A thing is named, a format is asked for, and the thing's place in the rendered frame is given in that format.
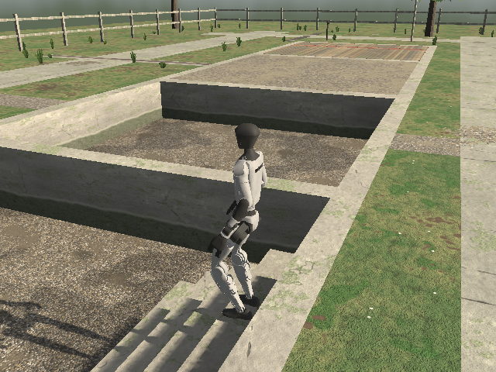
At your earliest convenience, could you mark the left robot hand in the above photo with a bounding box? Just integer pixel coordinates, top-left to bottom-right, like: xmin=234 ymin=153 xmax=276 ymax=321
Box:
xmin=207 ymin=234 xmax=227 ymax=258

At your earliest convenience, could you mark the humanoid robot torso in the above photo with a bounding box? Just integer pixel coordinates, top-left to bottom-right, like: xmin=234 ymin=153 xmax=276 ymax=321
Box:
xmin=233 ymin=156 xmax=263 ymax=234

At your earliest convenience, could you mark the robot right upper arm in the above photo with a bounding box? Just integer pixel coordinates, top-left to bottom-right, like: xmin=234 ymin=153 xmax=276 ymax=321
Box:
xmin=255 ymin=151 xmax=267 ymax=187

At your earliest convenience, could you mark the robot left upper arm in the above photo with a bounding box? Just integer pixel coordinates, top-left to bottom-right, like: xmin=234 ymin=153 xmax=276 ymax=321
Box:
xmin=232 ymin=161 xmax=253 ymax=208

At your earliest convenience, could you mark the right robot hand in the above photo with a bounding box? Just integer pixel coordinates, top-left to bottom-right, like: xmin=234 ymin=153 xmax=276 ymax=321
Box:
xmin=226 ymin=200 xmax=237 ymax=215

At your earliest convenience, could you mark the robot left shin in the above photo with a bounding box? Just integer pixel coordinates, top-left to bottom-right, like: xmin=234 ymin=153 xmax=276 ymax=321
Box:
xmin=210 ymin=267 xmax=245 ymax=313

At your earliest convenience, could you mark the robot left forearm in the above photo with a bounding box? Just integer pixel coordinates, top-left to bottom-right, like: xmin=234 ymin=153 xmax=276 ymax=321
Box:
xmin=220 ymin=198 xmax=249 ymax=239

